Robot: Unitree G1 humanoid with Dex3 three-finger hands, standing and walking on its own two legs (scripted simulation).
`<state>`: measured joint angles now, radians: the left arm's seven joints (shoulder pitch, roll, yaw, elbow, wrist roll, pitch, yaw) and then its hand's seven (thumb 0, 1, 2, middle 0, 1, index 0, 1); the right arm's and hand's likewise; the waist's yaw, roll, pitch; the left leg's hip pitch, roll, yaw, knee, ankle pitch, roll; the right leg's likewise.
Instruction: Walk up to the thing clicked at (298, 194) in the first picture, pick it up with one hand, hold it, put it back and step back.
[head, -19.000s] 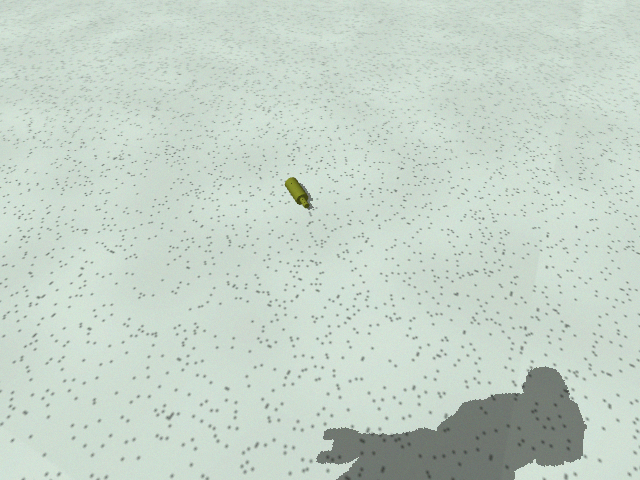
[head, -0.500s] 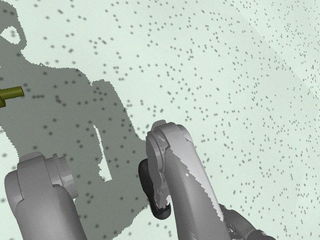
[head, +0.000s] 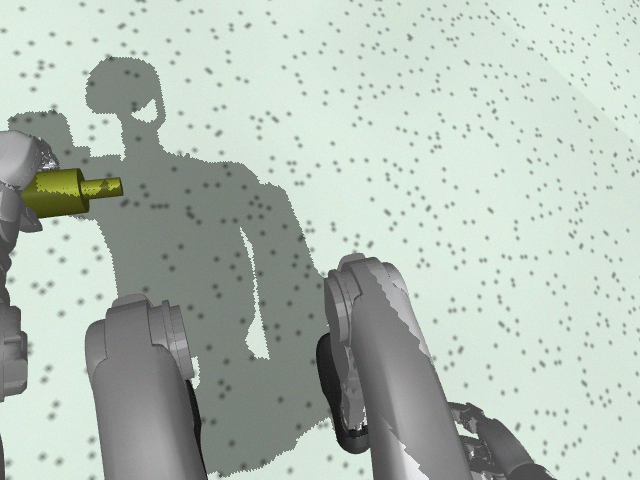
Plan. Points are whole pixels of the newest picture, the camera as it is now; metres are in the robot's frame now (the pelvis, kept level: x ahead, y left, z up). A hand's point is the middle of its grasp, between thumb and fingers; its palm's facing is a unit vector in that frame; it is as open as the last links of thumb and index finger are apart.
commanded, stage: lift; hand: left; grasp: from above
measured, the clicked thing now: (49, 194) +0.47 +0.28 -0.18
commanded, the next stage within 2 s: hold in 1.82 s
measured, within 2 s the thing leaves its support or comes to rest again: neither
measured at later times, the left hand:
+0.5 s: hand out of the picture +0.44 +0.30 -0.08, palm faces -0.44 -0.08 -0.89, open 8.5 cm
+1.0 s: hand out of the picture +0.37 +0.30 +0.10, palm faces -0.40 -0.12 -0.91, open 8.6 cm
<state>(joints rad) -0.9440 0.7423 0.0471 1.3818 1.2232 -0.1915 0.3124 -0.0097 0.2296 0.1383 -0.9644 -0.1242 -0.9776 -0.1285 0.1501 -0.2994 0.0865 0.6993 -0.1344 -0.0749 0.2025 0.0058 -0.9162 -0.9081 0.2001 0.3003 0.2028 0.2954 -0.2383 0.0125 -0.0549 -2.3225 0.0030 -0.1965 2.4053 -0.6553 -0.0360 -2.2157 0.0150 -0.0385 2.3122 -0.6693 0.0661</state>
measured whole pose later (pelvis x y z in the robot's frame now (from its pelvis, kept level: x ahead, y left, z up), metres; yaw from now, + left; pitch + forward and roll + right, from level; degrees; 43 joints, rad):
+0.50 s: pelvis +0.00 +0.00 +0.05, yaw +2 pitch +34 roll -8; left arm -0.80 0.67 0.03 1.13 1.14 -0.14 0.18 -0.01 0.21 0.18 -0.94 -0.18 -0.95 -0.19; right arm 0.20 -0.28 0.02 0.69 -0.07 0.01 0.13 0.01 -0.92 -0.91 0.20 0.30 0.20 0.30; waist -0.19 0.04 -0.13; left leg -2.20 0.02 -0.15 2.24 -0.64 -0.02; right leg -2.11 0.00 -0.02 2.17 -0.66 0.07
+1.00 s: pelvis +0.00 +0.00 +0.19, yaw +6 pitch +29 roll -5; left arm -0.49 0.55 -0.06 0.73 1.02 -0.04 0.07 -0.01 0.20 0.23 -0.90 -0.26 -0.90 -0.27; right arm 0.15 -0.25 -0.02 0.65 0.01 0.05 0.03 0.01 -0.91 -0.91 0.20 0.30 0.21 0.30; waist -0.10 0.04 -0.19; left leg -1.72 0.04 -0.10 1.81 -0.60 -0.02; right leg -1.65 -0.02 -0.02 1.75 -0.61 0.06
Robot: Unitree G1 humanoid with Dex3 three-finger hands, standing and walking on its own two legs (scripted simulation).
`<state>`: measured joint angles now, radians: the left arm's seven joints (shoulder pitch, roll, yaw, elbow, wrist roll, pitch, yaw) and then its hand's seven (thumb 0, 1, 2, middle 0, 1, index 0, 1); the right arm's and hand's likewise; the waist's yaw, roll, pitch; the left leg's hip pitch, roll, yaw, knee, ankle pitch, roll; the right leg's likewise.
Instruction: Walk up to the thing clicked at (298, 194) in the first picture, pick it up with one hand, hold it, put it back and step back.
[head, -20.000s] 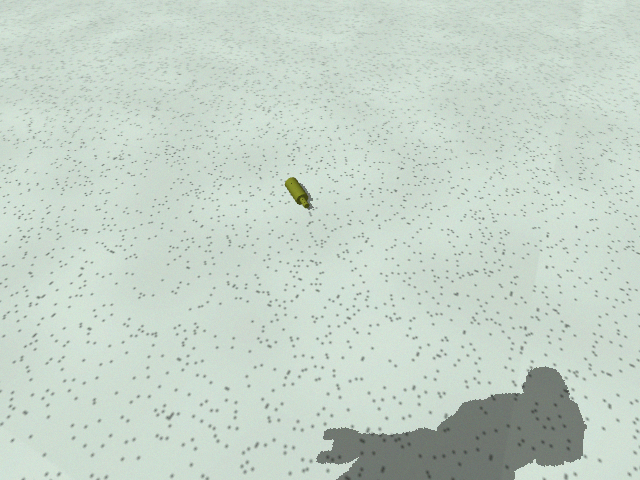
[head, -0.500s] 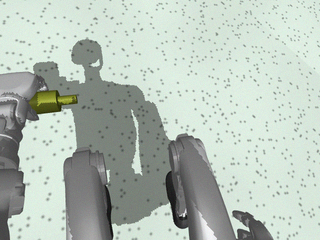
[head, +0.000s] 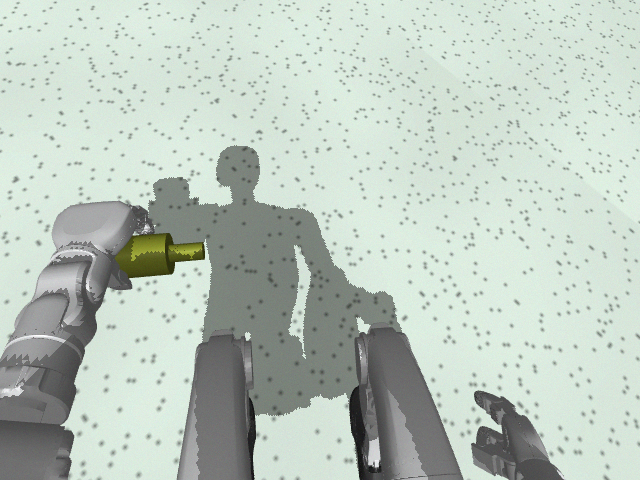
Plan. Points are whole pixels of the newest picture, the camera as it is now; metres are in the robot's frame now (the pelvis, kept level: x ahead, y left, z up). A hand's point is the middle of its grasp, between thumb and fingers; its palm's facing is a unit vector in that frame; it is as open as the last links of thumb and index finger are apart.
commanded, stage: lift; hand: left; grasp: from above
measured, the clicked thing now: (141, 255) +0.41 +0.24 -0.12
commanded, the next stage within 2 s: hold in 0.82 s
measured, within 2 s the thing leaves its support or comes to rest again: neither
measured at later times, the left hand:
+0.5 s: hand (65, 226) +0.36 +0.24 +0.09, palm faces -0.44 -0.08 -0.89, open 8.6 cm
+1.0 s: hand (28, 173) +0.37 +0.23 +0.16, palm faces -0.44 -0.08 -0.89, open 8.7 cm
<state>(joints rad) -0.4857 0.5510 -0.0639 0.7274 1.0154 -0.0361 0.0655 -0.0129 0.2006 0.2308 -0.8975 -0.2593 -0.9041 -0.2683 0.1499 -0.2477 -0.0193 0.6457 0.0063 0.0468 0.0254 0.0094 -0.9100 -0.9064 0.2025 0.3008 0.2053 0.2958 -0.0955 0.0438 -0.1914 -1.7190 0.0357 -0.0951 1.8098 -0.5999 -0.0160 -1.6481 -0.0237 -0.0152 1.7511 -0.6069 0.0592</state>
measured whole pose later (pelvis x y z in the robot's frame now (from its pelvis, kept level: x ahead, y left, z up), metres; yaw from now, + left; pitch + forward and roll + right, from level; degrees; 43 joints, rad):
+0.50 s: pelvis +0.04 -0.01 +0.16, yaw +1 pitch +16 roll -2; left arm -0.34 0.43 -0.15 0.78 1.01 -0.03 0.09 -0.01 0.20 0.25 -0.89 -0.25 -0.90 -0.26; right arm 0.23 -0.24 -0.03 0.71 0.03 0.00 -0.05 0.01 -0.91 -0.91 0.20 0.30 0.21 0.30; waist -0.06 0.04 -0.14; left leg -0.99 0.06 -0.03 1.19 -0.47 -0.02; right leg -0.96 -0.02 0.00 1.15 -0.47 0.04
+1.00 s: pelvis +0.07 +0.00 +0.22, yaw +1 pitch +8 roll -1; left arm -0.31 0.39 -0.18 0.80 1.01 -0.01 0.09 -0.01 0.17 0.33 -0.87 -0.28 -0.88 -0.29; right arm 0.26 -0.24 -0.04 0.71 0.04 0.02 -0.04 0.01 -0.91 -0.90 0.20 0.30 0.20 0.30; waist -0.04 0.03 -0.09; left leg -0.59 0.05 0.01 0.80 -0.36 -0.02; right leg -0.57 -0.04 0.02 0.78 -0.35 0.05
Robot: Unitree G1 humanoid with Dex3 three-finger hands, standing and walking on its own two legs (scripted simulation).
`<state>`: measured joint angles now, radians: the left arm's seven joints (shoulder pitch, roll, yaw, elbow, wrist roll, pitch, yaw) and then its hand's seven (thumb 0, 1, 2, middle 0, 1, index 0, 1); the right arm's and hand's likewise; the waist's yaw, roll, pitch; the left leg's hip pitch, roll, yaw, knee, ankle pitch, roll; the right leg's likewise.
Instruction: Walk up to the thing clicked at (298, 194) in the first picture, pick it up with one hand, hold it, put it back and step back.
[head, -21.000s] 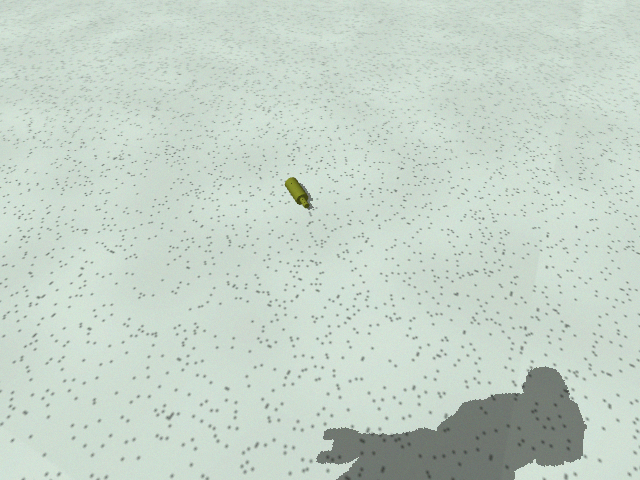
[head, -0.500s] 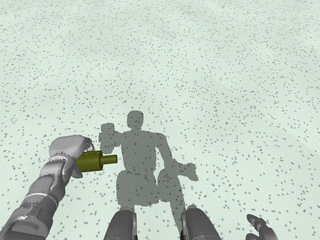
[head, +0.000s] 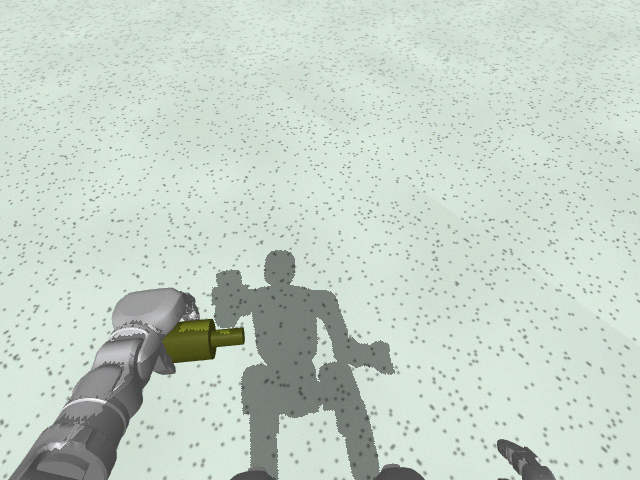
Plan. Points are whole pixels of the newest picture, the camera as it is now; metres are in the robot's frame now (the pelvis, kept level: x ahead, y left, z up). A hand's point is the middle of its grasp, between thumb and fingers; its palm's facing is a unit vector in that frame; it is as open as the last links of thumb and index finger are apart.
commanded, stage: hold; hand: left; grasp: from above
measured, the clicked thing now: (186, 341) +0.33 +0.20 -0.10
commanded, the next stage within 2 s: crouch in 1.82 s
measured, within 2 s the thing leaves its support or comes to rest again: neither
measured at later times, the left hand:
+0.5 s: hand (159, 328) +0.32 +0.22 -0.03, palm faces -0.45 -0.05 -0.89, open 8.7 cm
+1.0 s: hand (161, 328) +0.31 +0.21 -0.01, palm faces -0.44 -0.05 -0.90, open 8.7 cm
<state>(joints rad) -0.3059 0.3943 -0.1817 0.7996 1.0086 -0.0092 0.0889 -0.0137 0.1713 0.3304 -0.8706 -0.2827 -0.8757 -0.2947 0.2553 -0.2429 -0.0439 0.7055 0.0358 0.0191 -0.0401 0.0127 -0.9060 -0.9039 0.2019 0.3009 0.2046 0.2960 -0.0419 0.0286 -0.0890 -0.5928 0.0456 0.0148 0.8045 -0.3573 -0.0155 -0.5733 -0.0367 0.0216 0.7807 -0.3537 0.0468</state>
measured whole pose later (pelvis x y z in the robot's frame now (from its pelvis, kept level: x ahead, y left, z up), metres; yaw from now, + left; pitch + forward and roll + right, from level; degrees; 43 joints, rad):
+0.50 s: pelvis +0.01 +0.00 +0.02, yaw -1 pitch +5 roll +0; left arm -0.26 0.40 -0.19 0.68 1.01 -0.02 -0.01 -0.01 0.20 0.29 -0.86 -0.28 -0.87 -0.29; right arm 0.22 -0.25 -0.04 0.68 0.05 0.05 -0.05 0.01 -0.90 -0.90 0.20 0.30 0.20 0.30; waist -0.01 0.03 -0.07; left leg -0.43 0.04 0.03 0.66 -0.31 -0.02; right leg -0.43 -0.04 0.03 0.66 -0.32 0.04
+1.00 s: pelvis +0.01 -0.01 +0.03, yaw -1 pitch +3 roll +1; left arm -0.23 0.40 -0.20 0.61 0.99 -0.01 -0.05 -0.01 0.21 0.26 -0.87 -0.27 -0.87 -0.28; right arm 0.20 -0.25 -0.03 0.66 0.06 0.06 -0.06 0.01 -0.90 -0.90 0.20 0.30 0.20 0.30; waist 0.00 0.05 -0.04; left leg -0.34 0.04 0.04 0.56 -0.27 -0.02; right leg -0.35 -0.04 0.04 0.59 -0.28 0.04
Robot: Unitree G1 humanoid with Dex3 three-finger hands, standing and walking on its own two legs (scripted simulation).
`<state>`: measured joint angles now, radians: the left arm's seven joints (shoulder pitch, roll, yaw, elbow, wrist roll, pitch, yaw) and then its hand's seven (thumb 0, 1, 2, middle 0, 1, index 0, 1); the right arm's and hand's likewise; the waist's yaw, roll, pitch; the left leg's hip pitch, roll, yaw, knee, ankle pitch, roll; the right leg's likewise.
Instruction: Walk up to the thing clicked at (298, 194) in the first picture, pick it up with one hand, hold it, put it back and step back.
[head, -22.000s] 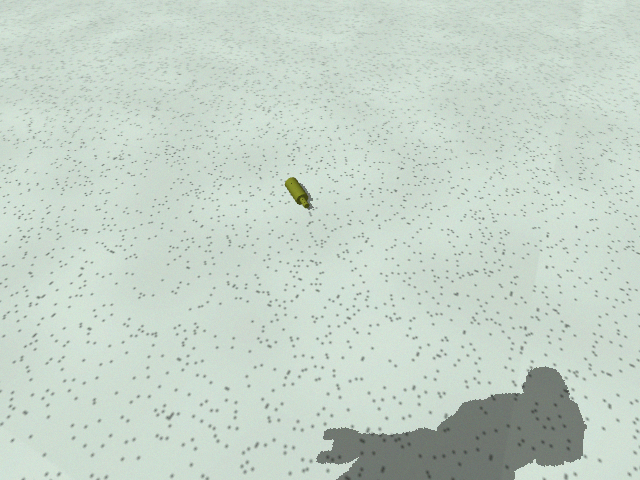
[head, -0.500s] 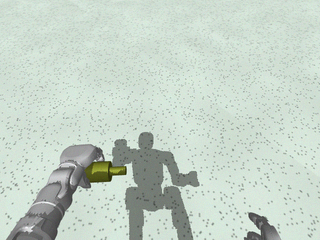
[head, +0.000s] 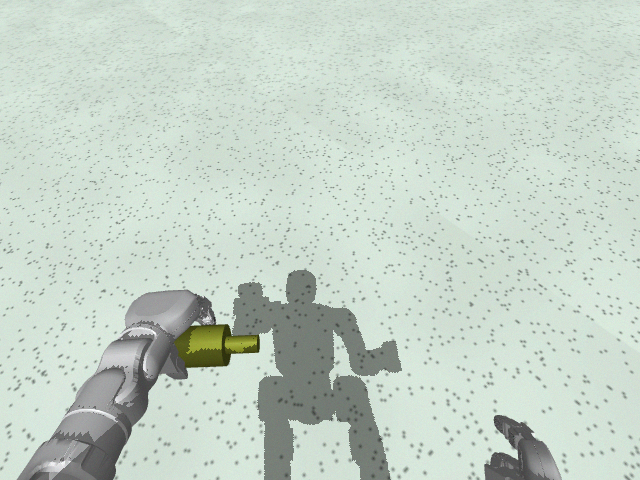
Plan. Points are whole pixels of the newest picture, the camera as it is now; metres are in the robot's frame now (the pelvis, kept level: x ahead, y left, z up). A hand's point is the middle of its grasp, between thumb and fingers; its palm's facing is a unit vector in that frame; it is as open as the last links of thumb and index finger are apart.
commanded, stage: hold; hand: left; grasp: from above
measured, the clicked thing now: (200, 346) +0.31 +0.19 -0.07
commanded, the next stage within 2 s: crouch in 0.82 s
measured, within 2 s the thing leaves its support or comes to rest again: neither
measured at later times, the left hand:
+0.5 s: hand (169, 343) +0.29 +0.22 -0.02, palm faces -0.44 -0.06 -0.90, open 8.7 cm
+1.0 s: hand (169, 344) +0.29 +0.23 -0.03, palm faces -0.44 -0.06 -0.90, open 8.7 cm
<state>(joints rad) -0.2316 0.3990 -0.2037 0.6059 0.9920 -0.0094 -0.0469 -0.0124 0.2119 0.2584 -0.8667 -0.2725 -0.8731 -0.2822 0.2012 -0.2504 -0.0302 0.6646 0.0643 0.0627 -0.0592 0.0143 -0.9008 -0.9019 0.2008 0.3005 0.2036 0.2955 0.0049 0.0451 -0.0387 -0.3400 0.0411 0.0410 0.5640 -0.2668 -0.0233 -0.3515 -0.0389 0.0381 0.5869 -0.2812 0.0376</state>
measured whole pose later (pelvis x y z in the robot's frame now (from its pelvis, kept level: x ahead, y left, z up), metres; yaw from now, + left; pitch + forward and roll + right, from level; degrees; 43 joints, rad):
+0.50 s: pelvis +0.00 +0.00 +0.01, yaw +0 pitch +1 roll +1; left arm -0.23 0.41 -0.21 0.59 0.99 -0.01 -0.07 -0.01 0.20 0.26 -0.88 -0.25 -0.89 -0.26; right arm 0.19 -0.25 -0.02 0.65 0.07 0.09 -0.07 0.01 -0.90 -0.90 0.20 0.30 0.20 0.30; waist 0.01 0.04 -0.02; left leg -0.27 0.04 0.05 0.50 -0.24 -0.02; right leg -0.28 -0.04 0.04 0.52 -0.25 0.04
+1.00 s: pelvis +0.00 +0.00 +0.01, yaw +0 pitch +1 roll +1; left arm -0.24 0.40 -0.20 0.63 1.00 -0.02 -0.04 -0.01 0.20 0.26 -0.88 -0.27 -0.89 -0.27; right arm 0.19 -0.25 -0.03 0.66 0.07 0.10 -0.07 0.01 -0.91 -0.91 0.20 0.30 0.20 0.30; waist 0.01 0.04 -0.01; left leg -0.26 0.03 0.05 0.48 -0.23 -0.02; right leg -0.27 -0.04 0.04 0.50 -0.24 0.04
